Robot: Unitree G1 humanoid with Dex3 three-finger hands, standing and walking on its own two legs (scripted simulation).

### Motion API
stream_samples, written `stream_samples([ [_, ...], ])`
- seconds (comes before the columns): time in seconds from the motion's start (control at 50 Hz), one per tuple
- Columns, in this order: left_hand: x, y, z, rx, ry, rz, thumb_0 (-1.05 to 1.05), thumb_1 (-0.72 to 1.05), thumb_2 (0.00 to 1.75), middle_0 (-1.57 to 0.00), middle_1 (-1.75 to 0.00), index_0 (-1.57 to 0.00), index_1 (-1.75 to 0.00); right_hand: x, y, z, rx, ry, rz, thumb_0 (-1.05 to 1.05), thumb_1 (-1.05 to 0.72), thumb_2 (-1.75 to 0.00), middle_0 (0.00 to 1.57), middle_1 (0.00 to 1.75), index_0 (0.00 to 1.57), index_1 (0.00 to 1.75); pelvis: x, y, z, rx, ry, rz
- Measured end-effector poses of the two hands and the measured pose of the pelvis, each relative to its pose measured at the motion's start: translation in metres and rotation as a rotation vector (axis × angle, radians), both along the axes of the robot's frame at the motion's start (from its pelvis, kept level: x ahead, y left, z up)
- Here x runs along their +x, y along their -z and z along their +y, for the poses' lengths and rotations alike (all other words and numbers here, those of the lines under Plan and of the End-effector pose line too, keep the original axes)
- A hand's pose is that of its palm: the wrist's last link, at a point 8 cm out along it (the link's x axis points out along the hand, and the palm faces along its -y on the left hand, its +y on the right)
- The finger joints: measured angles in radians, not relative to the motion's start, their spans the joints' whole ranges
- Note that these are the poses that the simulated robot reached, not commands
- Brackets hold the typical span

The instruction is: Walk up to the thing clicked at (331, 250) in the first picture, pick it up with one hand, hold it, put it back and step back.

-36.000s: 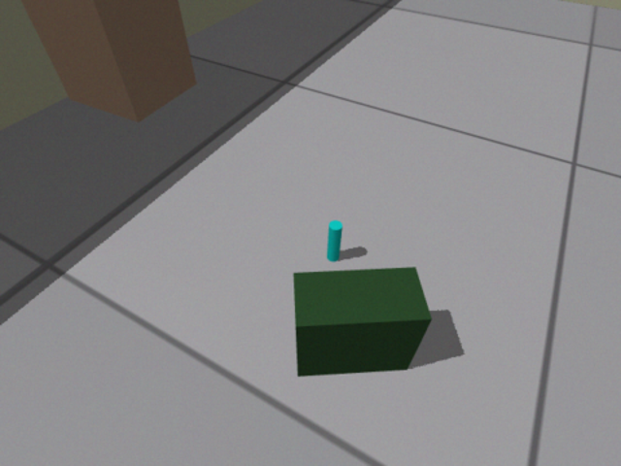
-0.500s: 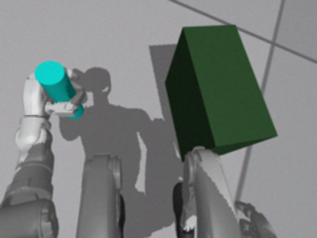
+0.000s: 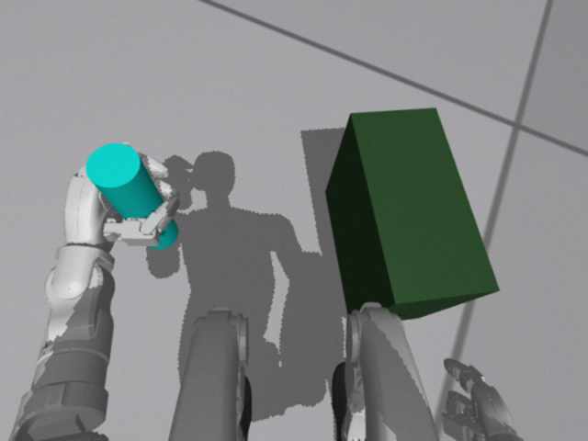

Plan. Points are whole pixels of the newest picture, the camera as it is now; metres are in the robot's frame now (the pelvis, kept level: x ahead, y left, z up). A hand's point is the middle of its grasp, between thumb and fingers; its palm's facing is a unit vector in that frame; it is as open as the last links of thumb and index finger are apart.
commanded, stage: lift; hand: left
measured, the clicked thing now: (142, 206) +0.41 +0.21 +0.00
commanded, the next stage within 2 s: hold in 1.42 s
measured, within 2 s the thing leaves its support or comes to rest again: neither
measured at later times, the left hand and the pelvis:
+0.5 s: hand (84, 126) +0.40 +0.19 +0.18, palm faces +0.04 -1.00 -0.03, open 6.7 cm; pelvis +0.04 -0.01 +0.15, yaw +1 degrees
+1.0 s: hand (30, 42) +0.40 +0.18 +0.26, palm faces +0.03 -1.00 -0.01, open 6.7 cm; pelvis +0.06 +0.00 +0.22, yaw +1 degrees
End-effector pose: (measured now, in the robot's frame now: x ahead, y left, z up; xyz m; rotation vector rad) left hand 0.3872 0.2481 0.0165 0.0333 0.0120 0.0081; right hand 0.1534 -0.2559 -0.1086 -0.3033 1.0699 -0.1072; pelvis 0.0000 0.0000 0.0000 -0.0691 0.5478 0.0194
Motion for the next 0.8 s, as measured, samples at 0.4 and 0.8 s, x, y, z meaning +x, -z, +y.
stream_samples([
  [0.4,-0.014,-0.148,-0.006,0.004,-0.046,0.034,0.00,0.02,1.07,-0.91,-1.03,-0.93,-1.03,0.044,-0.141,0.006,0.020,0.027,-0.151,0.01,-0.89,-0.89,0.21,0.30,0.21,0.29,0.035,-0.126,-0.005,0.014,-0.015,-0.130],
  [0.8,-0.017,-0.222,-0.009,-0.008,-0.026,0.024,0.00,0.02,1.07,-0.91,-1.03,-0.92,-1.03,0.043,-0.211,0.008,0.026,0.029,-0.150,0.01,-0.89,-0.89,0.21,0.30,0.21,0.29,0.057,-0.196,-0.004,0.029,-0.014,-0.255],
])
